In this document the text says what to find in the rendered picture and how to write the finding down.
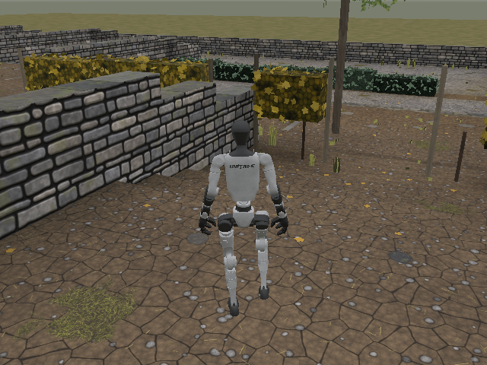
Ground right robot upper arm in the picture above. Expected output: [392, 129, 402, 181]
[257, 153, 279, 195]

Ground robot left forearm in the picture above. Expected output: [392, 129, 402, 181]
[200, 185, 215, 219]

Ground robot right forearm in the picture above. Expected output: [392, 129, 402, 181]
[271, 183, 287, 218]

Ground left robot hand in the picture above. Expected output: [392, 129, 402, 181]
[199, 217, 216, 235]

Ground robot right thigh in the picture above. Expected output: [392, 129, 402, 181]
[254, 211, 269, 252]

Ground robot thigh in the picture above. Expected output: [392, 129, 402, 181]
[218, 213, 237, 270]
[254, 211, 269, 252]

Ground robot left thigh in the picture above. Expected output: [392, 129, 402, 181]
[218, 213, 237, 270]

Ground right robot hand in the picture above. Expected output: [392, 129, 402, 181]
[271, 216, 288, 235]

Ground left robot upper arm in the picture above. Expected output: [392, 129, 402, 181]
[207, 154, 226, 197]

